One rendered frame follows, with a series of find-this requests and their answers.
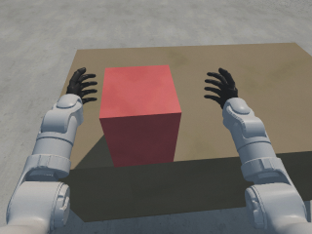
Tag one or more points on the robot left upper arm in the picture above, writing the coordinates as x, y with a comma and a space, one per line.
39, 207

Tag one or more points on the left robot hand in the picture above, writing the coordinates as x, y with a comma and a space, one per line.
76, 86

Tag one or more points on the left robot forearm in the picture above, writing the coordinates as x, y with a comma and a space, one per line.
50, 158

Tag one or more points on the pedestal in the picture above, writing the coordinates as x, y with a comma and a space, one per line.
275, 81

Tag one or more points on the right robot forearm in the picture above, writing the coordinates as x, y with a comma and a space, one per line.
260, 164

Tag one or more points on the carton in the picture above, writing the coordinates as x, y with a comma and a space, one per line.
140, 114

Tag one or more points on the robot right upper arm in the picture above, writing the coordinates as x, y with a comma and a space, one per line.
275, 208

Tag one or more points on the right robot hand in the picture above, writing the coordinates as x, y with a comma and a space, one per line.
227, 88

